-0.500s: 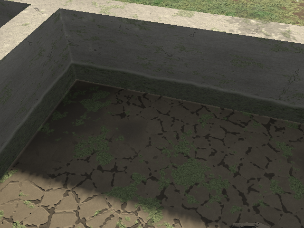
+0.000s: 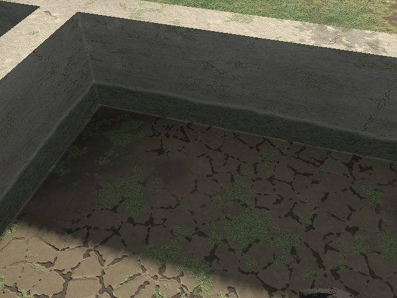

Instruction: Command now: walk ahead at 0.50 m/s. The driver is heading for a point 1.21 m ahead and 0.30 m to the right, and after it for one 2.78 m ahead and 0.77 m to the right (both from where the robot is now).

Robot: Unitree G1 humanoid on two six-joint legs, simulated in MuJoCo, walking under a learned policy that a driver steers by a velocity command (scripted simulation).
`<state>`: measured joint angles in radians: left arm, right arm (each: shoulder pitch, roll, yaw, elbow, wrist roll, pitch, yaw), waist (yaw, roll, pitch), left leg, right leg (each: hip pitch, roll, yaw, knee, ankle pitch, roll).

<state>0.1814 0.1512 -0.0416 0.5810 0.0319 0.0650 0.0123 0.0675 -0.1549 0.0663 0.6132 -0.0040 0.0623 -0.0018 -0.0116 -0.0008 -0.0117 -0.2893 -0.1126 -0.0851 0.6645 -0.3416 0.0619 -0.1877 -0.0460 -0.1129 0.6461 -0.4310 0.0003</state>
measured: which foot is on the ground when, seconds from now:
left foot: down 0.00-1.00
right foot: down 0.00-1.00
